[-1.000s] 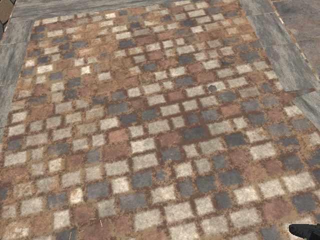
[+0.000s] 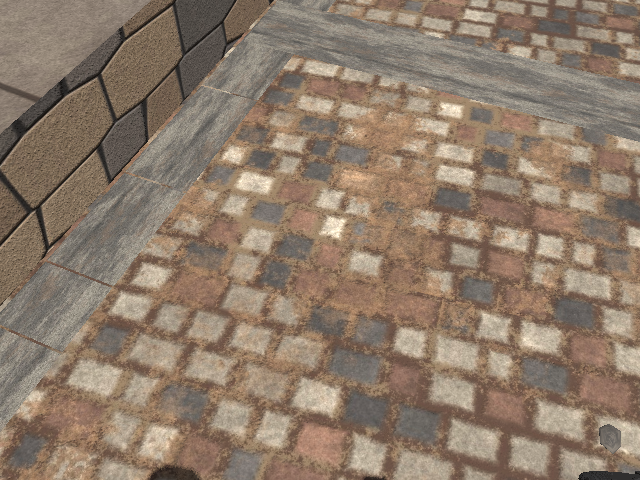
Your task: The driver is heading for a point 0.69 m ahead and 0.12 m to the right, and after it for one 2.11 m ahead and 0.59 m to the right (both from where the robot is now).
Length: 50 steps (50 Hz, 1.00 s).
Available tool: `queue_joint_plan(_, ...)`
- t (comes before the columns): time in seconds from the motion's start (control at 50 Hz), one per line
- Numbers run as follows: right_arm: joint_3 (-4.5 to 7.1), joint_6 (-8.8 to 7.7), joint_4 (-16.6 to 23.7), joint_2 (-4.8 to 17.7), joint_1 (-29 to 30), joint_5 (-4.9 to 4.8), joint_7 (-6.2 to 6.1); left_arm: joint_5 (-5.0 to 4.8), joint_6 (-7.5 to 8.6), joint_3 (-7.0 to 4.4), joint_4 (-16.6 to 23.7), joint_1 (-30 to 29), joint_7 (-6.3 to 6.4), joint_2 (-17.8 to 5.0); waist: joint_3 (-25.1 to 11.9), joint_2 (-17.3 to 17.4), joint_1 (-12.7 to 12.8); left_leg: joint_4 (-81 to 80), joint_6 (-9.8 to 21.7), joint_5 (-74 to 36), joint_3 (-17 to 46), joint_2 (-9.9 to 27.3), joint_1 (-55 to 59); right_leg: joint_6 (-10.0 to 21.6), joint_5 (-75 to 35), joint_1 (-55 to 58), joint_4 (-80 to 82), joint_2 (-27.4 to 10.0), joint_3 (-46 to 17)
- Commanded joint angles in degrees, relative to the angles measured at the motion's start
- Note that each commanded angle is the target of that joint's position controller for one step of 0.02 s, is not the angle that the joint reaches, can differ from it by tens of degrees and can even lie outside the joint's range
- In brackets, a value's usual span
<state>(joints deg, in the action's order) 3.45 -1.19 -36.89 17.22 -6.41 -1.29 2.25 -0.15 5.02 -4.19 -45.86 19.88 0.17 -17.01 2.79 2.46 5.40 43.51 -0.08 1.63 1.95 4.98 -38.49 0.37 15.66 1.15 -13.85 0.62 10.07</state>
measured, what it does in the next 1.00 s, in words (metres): walks ahead, turning right: left foot, then right foot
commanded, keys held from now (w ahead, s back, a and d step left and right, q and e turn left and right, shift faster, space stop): w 0.02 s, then w+e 0.80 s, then e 0.18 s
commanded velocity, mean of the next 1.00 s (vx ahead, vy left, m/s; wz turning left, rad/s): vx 0.47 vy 0.00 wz -0.32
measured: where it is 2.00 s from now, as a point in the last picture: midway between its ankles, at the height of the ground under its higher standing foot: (401, 376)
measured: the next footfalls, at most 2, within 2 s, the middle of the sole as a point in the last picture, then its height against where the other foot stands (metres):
left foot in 0.12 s outside the picture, level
right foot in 0.68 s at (422, 455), level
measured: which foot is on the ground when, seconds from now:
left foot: up 0.00-0.10, down 0.12-0.68, up 0.70-1.00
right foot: down 0.00-0.14, up 0.16-0.66, down 0.68-1.00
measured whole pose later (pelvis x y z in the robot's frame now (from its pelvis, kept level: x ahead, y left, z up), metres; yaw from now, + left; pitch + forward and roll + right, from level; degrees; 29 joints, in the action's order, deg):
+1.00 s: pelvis +0.53 -0.05 +0.00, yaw -25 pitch +2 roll +1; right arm 3.0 -4.5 -39.8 17.2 -2.8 0.7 -0.4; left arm -0.9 1.2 -4.0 -40.8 16.7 0.7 -16.8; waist 3.7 1.6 3.1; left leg 41.4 -4.5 4.3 6.3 3.3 -37.0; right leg 4.6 12.1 -11.3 -22.3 6.3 -7.3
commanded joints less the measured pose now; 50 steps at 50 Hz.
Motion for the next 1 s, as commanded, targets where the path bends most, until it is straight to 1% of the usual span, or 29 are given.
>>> queue_joint_plan(0.02,-0.21,-1.04,6.01,1.3,6.5,-0.12,0.96,-0.99,0.29,-2.38,2.43,-1.14,0.15,-10.07,2.38,-5.1,-0.62,-5.65,1.81,-0.33,-1.8,-0.66,1.29,8.35,-22.02,-0.5,4.49,-16.29,-5.09)
queue_joint_plan(0.04,-0.26,-1.16,6.53,1.22,7.32,0.02,1.05,-1.4,-0.02,-2.39,1.51,0.15,-0.04,-10.23,2.54,-4.96,-0.78,-7.16,2.83,2.24,-2.11,-1.49,2.54,8.47,-24.81,0.55,3.73,-17.01,-5.29)
queue_joint_plan(0.08,0.54,-1.31,6.86,3.03,5.73,0.47,0.95,-2.08,-0.7,-2.59,0.27,0.38,-0.15,-11.84,0.82,-6.47,-3.68,-9.9,5.17,8.41,-4.23,-4.44,8.44,8.31,-41.09,2.73,-1.52,-17.68,-5.18)
queue_joint_plan(0.12,3.11,-1.31,2.76,7.81,-8.7,0.75,0.06,-2.38,-1.31,-1.81,-0.74,-0.27,0.07,-11.49,-7.83,-6.37,-12.45,-15.15,8.22,3.55,-6.34,-7.33,30.92,5.91,-50.51,-2.71,-18.95,-14.39,-2.49)
queue_joint_plan(0.14,4.51,-0.9,0.56,12.44,-18.81,1.29,-1.1,-0.89,-0.95,-0.21,0.43,0.11,0.04,-8.18,-15.87,-1.11,-16.12,-12.36,11.32,-0.21,5.61,3.17,50.47,3.63,-30.03,-17.13,-36.88,-11.14,-2.61)
queue_joint_plan(0.16,4.42,-1.13,0.71,16.2,-18.21,1.79,-1.48,-0.48,-0.01,1.97,1.6,7.12,-0.7,-1.25,-24.49,11.56,-10.05,-18.02,20.05,8.97,33.92,18.56,63.78,0.47,18.32,-36.15,-56.08,-0.5,-8.42)
queue_joint_plan(0.18,3.22,-1.66,1.32,11.0,-18.17,1.64,-1.31,-2.28,0.83,0.21,0.8,1.43,-0.85,-8.12,-24.09,4.23,-14.15,-22.98,18.77,11.98,36.06,18.53,59.51,0.68,19.2,-39.78,-61.61,-1.18,-17.83)
queue_joint_plan(0.2,2.43,-2.11,0.25,9.06,-15.4,1.5,-1.2,-3.52,1.02,-0.5,2.99,-3.18,-0.9,-9.61,-14.36,4.13,-12.92,-24.29,16.06,8.72,25.53,16.39,52.34,1.01,14.38,-43.67,-61.05,-3.61,-16.62)
queue_joint_plan(0.22,1.9,-2.53,-0.35,7.19,-12.01,1.22,-1.07,-2.71,0.97,-0.27,3.13,-4.71,-0.49,-8.43,-9.66,1.8,-10.51,-25.69,14.17,5.0,18.92,13.63,45.09,0.83,9.19,-42.53,-57.54,-6.25,-15.36)
queue_joint_plan(0.24,1.47,-2.9,-0.5,5.21,-8.98,1.38,-0.88,-1.59,0.54,-0.49,2.79,-4.69,-0.26,-7.88,-6.7,2.25,-8.48,-27.61,13.04,2.64,14.21,11.47,39.39,0.34,5.4,-40.51,-54.9,-7.75,-15.12)
queue_joint_plan(0.28,1.26,-4.12,-0.9,3.33,-6.2,1.95,-0.71,-1.79,-1.24,-0.43,1.14,-0.61,-0.28,-5.88,-5.68,3.46,-5.48,-32.18,12.47,1.11,8.54,9.72,32.77,-0.42,0.06,-34.48,-53.81,-9.18,-15.68)
queue_joint_plan(0.32,1.56,-5.24,-2.32,3.56,-5.49,2.0,-0.89,-1.84,-2.5,-0.21,1.06,-0.61,-0.11,-3.99,-3.34,1.74,-4.4,-34.97,12.61,-2.32,3.93,9.65,29.9,-1.28,-2.39,-35.13,-52.15,-9.35,-16.08)
queue_joint_plan(0.38,1.93,-5.59,-4.35,4.24,-6.5,2.51,-1.69,-1.5,-2.84,-0.16,2.46,-4.44,0.0,-3.28,-0.56,0.74,-5.02,-36.46,11.69,-5.13,-2.04,8.78,30.89,-2.1,-10.0,-39.82,-45.43,-8.93,-17.36)
queue_joint_plan(0.46,2.27,-5.11,-5.79,6.01,-7.53,2.1,-2.46,-1.13,-2.25,0.67,4.49,-10.85,-1.4,-1.72,1.53,-0.2,-7.29,-37.52,10.04,-5.98,-8.52,7.94,33.01,-1.32,-19.96,-39.06,-31.78,-7.82,-13.54)
queue_joint_plan(0.56,3.08,-3.1,-8.49,8.12,-12.13,0.79,-2.9,-1.08,-2.2,1.24,9.07,-18.79,-3.35,-1.36,4.04,-1.03,-10.01,-34.16,9.2,-11.3,-11.59,11.28,43.14,1.5,-15.95,-42.92,-23.48,-6.74,-9.48)
queue_joint_plan(0.62,3.63,-1.68,-8.4,10.27,-11.02,0.32,-3.43,-1.14,-2.57,0.26,10.59,-17.06,-4.12,-3.26,0.41,1.49,-7.24,-25.32,7.34,-34.05,-13.82,11.66,46.63,4.5,-8.06,-36.45,-22.55,-2.5,-5.03)
queue_joint_plan(0.64,3.8,-1.2,-8.14,11.02,-10.4,0.16,-3.68,-1.2,-2.83,-0.61,10.13,-13.18,-4.06,-4.75,-2.47,2.51,-4.74,-18.81,6.63,-42.5,-14.4,11.31,46.59,5.85,-5.22,-30.96,-23.0,-0.19,-3.53)
queue_joint_plan(0.66,3.77,-0.81,-7.86,11.35,-9.49,-0.1,-3.88,-1.33,-3.01,-2.04,8.66,-6.05,-3.67,-7.15,-6.39,2.28,-0.51,-8.65,5.37,-44.83,-15.35,9.97,43.7,7.66,-5.48,-21.05,-21.03,2.26,-2.92)
queue_joint_plan(0.68,3.24,-1.05,-7.37,10.48,-9.22,0.0,-4.1,-1.33,-3.41,-4.02,6.44,3.29,-2.69,-10.76,-11.15,-0.39,4.37,6.09,2.99,-35.13,-15.78,7.54,33.8,10.15,-8.39,-4.85,-17.45,2.21,-6.99)
queue_joint_plan(0.7,0.96,-2.16,-4.59,2.58,-13.85,2.28,-3.56,-1.59,-3.61,-5.41,6.02,4.91,-1.63,-17.35,-14.98,-15.34,-0.49,27.5,-1.08,12.98,-14.34,-1.82,8.57,18.74,-4.42,14.77,-15.29,-12.34,-34.63)
queue_joint_plan(0.72,0.12,-4.62,-3.5,3.03,-12.49,1.39,-2.75,-1.08,-2.47,-4.44,8.33,4.88,-2.09,-15.94,-24.47,-12.84,-0.1,37.75,-1.35,33.8,0.45,-8.74,-2.0,25.84,2.69,22.63,-5.37,-20.27,-59.76)
queue_joint_plan(0.74,1.27,-6.05,-1.84,7.23,-5.52,-0.94,-2.02,-0.69,-1.67,-3.25,7.97,3.62,-2.42,-11.69,-18.49,-7.7,2.07,37.87,0.02,29.04,4.37,-5.1,-7.51,21.9,1.19,19.45,-2.76,-18.79,-52.5)
queue_joint_plan(0.76,0.97,-6.89,-1.07,6.88,-3.76,-1.15,-1.95,-0.89,-1.19,-2.78,7.99,0.83,-2.39,-10.06,-11.8,-5.52,0.05,33.1,1.11,23.86,3.77,-2.6,-7.45,19.59,-2.95,11.31,-2.82,-16.31,-44.15)
queue_joint_plan(0.78,1.09,-7.11,-1.88,6.56,-3.89,0.21,-2.4,-1.04,-1.08,-2.29,8.53,-3.19,-2.27,-8.41,-7.91,-2.21,-2.74,27.76,0.95,20.47,3.42,-0.32,-4.44,17.56,-8.81,3.24,-2.78,-13.64,-37.97)
queue_joint_plan(0.8,1.57,-6.64,-2.36,7.28,-4.71,1.21,-2.6,-0.56,-1.02,-1.65,9.51,-5.81,-2.0,-6.53,-6.3,-3.06,-4.67,24.11,0.49,17.98,3.51,1.06,-0.36,16.73,-14.39,-2.53,-1.79,-11.75,-33.86)
queue_joint_plan(0.82,1.74,-5.88,-2.46,7.27,-5.62,1.53,-2.49,-0.12,-1.03,-1.43,10.29,-6.9,-1.77,-6.11,-5.96,-4.21,-5.93,22.45,-0.17,16.48,3.5,1.45,2.59,16.66,-17.16,-6.14,-0.55,-10.63,-32.28)
queue_joint_plan(0.9,1.0,-3.82,-1.6,4.39,-3.91,2.49,-3.13,-0.07,-1.35,-2.37,9.84,-6.71,-0.14,-9.36,-4.0,-4.4,-6.75,11.15,-4.41,11.49,0.22,-1.28,6.2,15.42,-41.18,-15.32,-2.25,-7.18,-23.18)
queue_joint_plan(0.94,0.31,-3.63,-0.81,2.82,-0.35,2.43,-3.09,-0.69,-2.45,-2.53,9.22,-5.83,0.7,-9.6,-5.0,-6.45,-5.39,1.99,-5.05,4.21,-0.45,-3.68,9.45,12.56,-40.42,-17.19,-4.51,-4.11,-20.28)
queue_joint_plan(1.0,0.22,-3.52,0.2,3.25,4.2,1.48,-2.31,-1.04,-4.12,-2.63,8.53,-3.71,1.55,-9.65,-7.03,-8.52,-3.11,-7.84,-5.05,-3.83,0.1,-6.81,13.14,9.96,-32.14,-16.07,-6.89,-3.91,-23.1)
